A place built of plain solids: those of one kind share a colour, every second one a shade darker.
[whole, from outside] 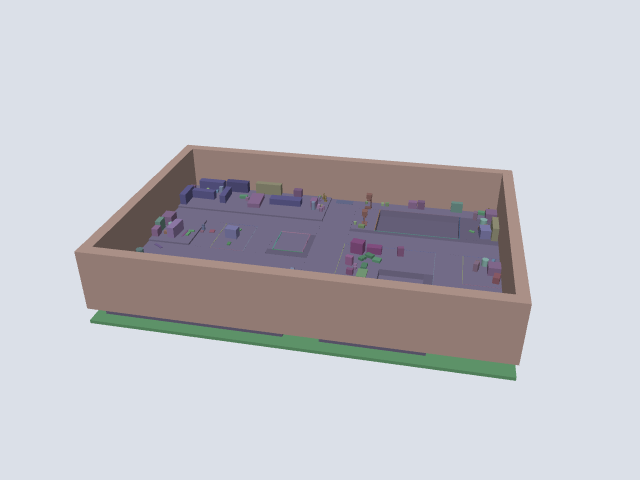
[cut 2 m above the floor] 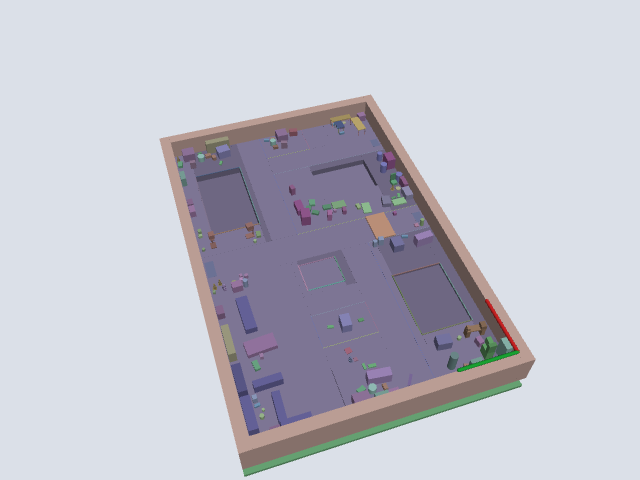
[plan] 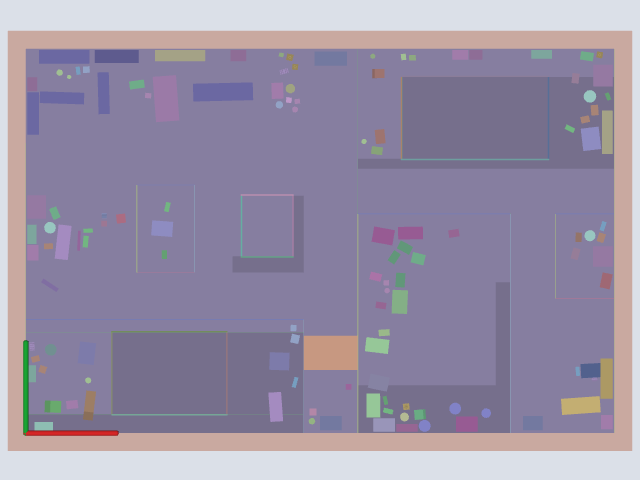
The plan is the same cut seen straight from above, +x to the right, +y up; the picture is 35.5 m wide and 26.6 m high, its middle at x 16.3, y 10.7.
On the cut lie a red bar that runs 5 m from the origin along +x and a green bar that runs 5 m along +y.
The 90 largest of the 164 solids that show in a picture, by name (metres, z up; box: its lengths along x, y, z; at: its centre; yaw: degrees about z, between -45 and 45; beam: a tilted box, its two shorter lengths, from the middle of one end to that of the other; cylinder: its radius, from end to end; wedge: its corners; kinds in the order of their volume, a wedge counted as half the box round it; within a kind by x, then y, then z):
{
 "floor_1": {"box": [4.05, 4.85, 1.16], "at": [2.02, 11.32, -0.42]},
 "floor_2": {"box": [4.8, 4.53, 2.1], "at": [2.4, 3.31, -1.05]},
 "floor_3": {"box": [2.1, 4.85, 1.0], "at": [5.1, 11.32, -0.5]},
 "floor_4": {"box": [15.4, 1.05, 2.1], "at": [7.7, 0.53, -1.05]},
 "floor_5": {"box": [15.4, 0.72, 2.1], "at": [7.7, 5.94, -1.05]},
 "floor_6": {"box": [15.4, 2.6, 1.0], "at": [7.7, 7.6, -0.5]},
 "floor_7": {"box": [15.4, 2.3, 1.0], "at": [7.7, 14.9, -0.5]},
 "floor_8": {"box": [15.4, 5.25, 1.16], "at": [7.7, 18.68, -0.42]},
 "floor_9": {"box": [3.2, 4.85, 1.0], "at": [7.75, 11.32, -0.5]},
 "floor_10": {"box": [6.3, 4.53, 1.95], "at": [7.95, 3.31, -1.13]},
 "floor_11": {"box": [2.1, 4.85, 1.0], "at": [10.4, 11.32, -0.5]},
 "floor_12": {"box": [0.55, 3.35, 2.1], "at": [11.72, 11.47, -1.05]},
 "floor_13": {"box": [4.3, 4.53, 2.1], "at": [13.25, 3.31, -1.05]},
 "floor_14": {"box": [2.76, 3.35, 2.1], "at": [13.38, 11.47, -1.05]},
 "floor_15": {"box": [3.95, 0.9, 2.1], "at": [13.43, 9.35, -1.05]},
 "floor_16": {"box": [3.95, 0.6, 2.1], "at": [13.43, 13.45, -1.05]},
 "floor_17": {"box": [0.64, 3.35, 2.1], "at": [15.08, 11.47, -1.05]},
 "floor_18": {"box": [3.0, 21.3, 1.0], "at": [16.9, 10.65, -0.5]},
 "floor_19": {"box": [2.45, 4.53, 2.1], "at": [19.62, 17.46, -1.05]},
 "floor_20": {"box": [3.7, 5.71, 2.1], "at": [20.25, 5.5, -1.05]},
 "floor_21": {"box": [8.45, 2.65, 2.1], "at": [22.62, 1.32, -1.05]},
 "floor_22": {"box": [8.45, 3.79, 2.1], "at": [22.62, 10.26, -1.05]},
 "floor_23": {"box": [3.94, 5.71, 1.5], "at": [24.07, 5.5, -1.35]},
 "floor_24": {"box": [8.07, 4.53, 1.42], "at": [24.89, 17.46, -1.39]},
 "floor_25": {"box": [14.2, 2.5, 1.0], "at": [25.5, 13.4, -0.5]},
 "floor_26": {"box": [14.2, 0.55, 2.1], "at": [25.5, 14.93, -1.05]},
 "floor_27": {"box": [14.2, 1.57, 2.1], "at": [25.5, 20.52, -1.05]},
 "floor_28": {"box": [0.81, 5.71, 2.1], "at": [26.45, 5.5, -1.05]},
 "floor_29": {"box": [2.5, 12.15, 1.0], "at": [28.1, 6.08, -0.5]},
 "floor_30": {"box": [3.68, 4.53, 2.1], "at": [30.76, 17.46, -1.05]},
 "floor_31": {"box": [3.25, 4.95, 1.0], "at": [30.98, 2.48, -0.5]},
 "floor_32": {"box": [3.25, 2.5, 1.0], "at": [30.98, 6.2, -0.5]},
 "floor_33": {"box": [3.25, 4.7, 1.0], "at": [30.98, 9.8, -0.5]},
 "wall_1": {"box": [1.0, 21.3, 5.5], "at": [-0.5, 10.65, 1.75]},
 "wall_2": {"box": [34.6, 1.0, 5.5], "at": [16.3, -0.5, 1.75]},
 "wall_3": {"box": [34.6, 1.0, 5.5], "at": [16.3, 21.8, 1.75]},
 "wall_4": {"box": [1.0, 21.3, 5.5], "at": [33.1, 10.65, 1.75]},
 "floor_base_1": {"box": [34.6, 23.3, 0.3], "at": [16.3, 10.65, -2.35]},
 "board_stack_1": {"box": [0.66, 2.36, 1.15], "at": [0.4, 17.71, 0.73]},
 "board_stack_2": {"box": [2.46, 0.65, 0.87], "at": [2.0, 18.57, 0.59], "yaw": -1.8},
 "board_stack_3": {"box": [2.79, 0.77, 0.97], "at": [2.13, 20.84, 0.65]},
 "board_stack_4": {"box": [0.63, 2.32, 0.84], "at": [4.31, 18.84, 0.58], "yaw": 1.4},
 "board_stack_5": {"box": [2.43, 0.72, 1.15], "at": [5.04, 20.87, 0.73]},
 "board_stack_6": {"box": [3.32, 0.99, 0.65], "at": [10.93, 18.91, 0.48], "yaw": 1.3},
 "bar_rack_1": {"box": [2.79, 0.63, 1.21], "at": [8.55, 20.91, 0.77]},
 "bar_rack_2": {"box": [0.6, 2.42, 1.36], "at": [32.23, 16.67, 0.68]},
 "table_saw_1": {"box": [0.9, 1.22, 0.92], "at": [3.38, 4.43, 0.46], "yaw": -6.6},
 "table_saw_2": {"box": [1.17, 0.84, 0.98], "at": [7.55, 11.33, 0.49], "yaw": -4.3},
 "table_saw_3": {"box": [1.1, 0.98, 0.89], "at": [14.05, 3.98, 0.45], "yaw": -1.8},
 "table_saw_4": {"box": [1.0, 1.25, 0.9], "at": [31.32, 16.31, 0.45], "yaw": 6.8},
 "forge_hearth_1": {"box": [1.05, 1.3, 0.92], "at": [0.59, 12.53, 0.62]},
 "forge_hearth_2": {"box": [1.1, 1.13, 0.8], "at": [31.98, 9.79, 0.4]},
 "forge_hearth_3": {"box": [1.09, 1.21, 0.91], "at": [31.98, 19.81, 0.46]},
 "tool_cabinet_1": {"box": [0.49, 0.95, 1.96], "at": [0.32, 3.28, 0.98]},
 "tool_cabinet_2": {"box": [0.52, 1.07, 1.09], "at": [0.33, 11.01, 0.7]},
 "tool_cabinet_3": {"box": [1.03, 0.55, 1.95], "at": [0.99, 0.34, 0.97]},
 "tool_cabinet_4": {"box": [1.16, 0.49, 1.02], "at": [28.58, 20.98, 0.51]},
 "pallet_load_1": {"box": [1.17, 0.86, 1.14], "at": [19.8, 10.92, 0.57], "yaw": -10.1},
 "pallet_load_2": {"box": [1.38, 0.7, 0.69], "at": [21.32, 11.08, 0.34], "yaw": 0.8},
 "pallet_load_3": {"box": [1.21, 0.85, 1.25], "at": [24.44, 0.49, 0.62]},
 "offcut_bin_1": {"box": [0.56, 0.78, 0.82], "at": [0.35, 19.34, 0.57]},
 "offcut_bin_2": {"box": [0.63, 0.86, 0.77], "at": [0.39, 9.99, 0.55]},
 "offcut_bin_3": {"box": [0.64, 0.46, 0.64], "at": [2.56, 1.58, 0.32], "yaw": 6.0},
 "offcut_bin_4": {"box": [0.87, 0.62, 0.79], "at": [11.78, 20.92, 0.56]},
 "offcut_bin_5": {"box": [0.65, 0.89, 0.77], "at": [13.94, 18.97, 0.55], "yaw": 1.8},
 "offcut_bin_6": {"box": [0.89, 0.55, 0.72], "at": [24.07, 20.95, 0.36]},
 "offcut_bin_7": {"box": [0.74, 0.54, 0.82], "at": [24.94, 20.96, 0.41]},
 "offcut_bin_8": {"box": [0.66, 0.79, 0.75], "at": [32.2, 0.6, 0.38]},
 "planer_1": {"box": [0.73, 1.91, 1.07], "at": [2.07, 10.57, 0.69], "yaw": -6.5},
 "planer_2": {"box": [0.71, 1.63, 1.01], "at": [13.85, 1.45, 0.51], "yaw": 4.1},
 "sheet_stack_1": {"box": [1.3, 2.52, 0.46], "at": [7.77, 18.53, 0.39], "yaw": 4.2},
 "step_hump_1": {"box": [3.0, 1.9, 0.2], "at": [16.9, 4.45, 0.05]},
 "sack_pile_1": {"box": [1.09, 0.8, 0.48], "at": [19.55, 2.79, 0.24], "yaw": -11.7},
 "sack_pile_2": {"box": [1.22, 0.75, 0.66], "at": [19.85, 0.45, 0.33]},
 "crate_stack_1": {"box": [0.64, 0.43, 0.84], "at": [19.39, 8.66, 0.42], "yaw": -13.9},
 "crate_stack_2": {"box": [1.19, 0.44, 0.88], "at": [21.12, 0.29, 0.44]},
 "crate_stack_3": {"box": [0.59, 0.42, 0.86], "at": [23.72, 11.07, 0.43], "yaw": 9.5},
 "barrel_1": {"cylinder": 0.33, "from": [22.1, 0.4, 0.0], "to": [22.1, 0.4, 0.87]},
 "barrel_2": {"cylinder": 0.33, "from": [23.79, 1.36, 0.0], "to": [23.79, 1.36, 1.0]},
 "barrel_3": {"cylinder": 0.27, "from": [25.51, 1.1, 0.0], "to": [25.51, 1.1, 0.92]},
 "bandsaw_1": {"box": [0.31, 0.66, 0.98], "at": [1.2, 1.48, 1.47], "yaw": -1.9},
 "bandsaw_2": {"box": [0.91, 0.66, 0.98], "at": [1.5, 1.47, 0.49], "yaw": -1.9},
 "pallet_1": {"box": [0.76, 1.33, 0.2], "at": [19.26, 1.53, 0.05], "yaw": 0.2},
 "pallet_2": {"box": [1.29, 0.79, 0.2], "at": [19.47, 4.85, 0.05], "yaw": -6.9},
 "pallet_3": {"box": [0.86, 1.31, 0.2], "at": [20.72, 7.27, 0.05], "yaw": -2.4},
 "dust_extractor_1": {"cylinder": 0.33, "from": [1.38, 4.62, 0.0], "to": [1.38, 4.62, 1.76]},
 "quench_tub_1": {"cylinder": 0.32, "from": [1.34, 11.38, 0.16], "to": [1.34, 11.38, 0.75]},
 "quench_tub_2": {"cylinder": 0.34, "from": [31.26, 18.66, 0.0], "to": [31.26, 18.66, 0.57]},
 "coal_bin_1": {"box": [0.57, 0.85, 0.6], "at": [32.16, 8.44, 0.3], "yaw": -11.6},
 "anvil_block_1": {"box": [0.41, 0.64, 0.78], "at": [30.46, 9.94, 0.39], "yaw": -15.9}
}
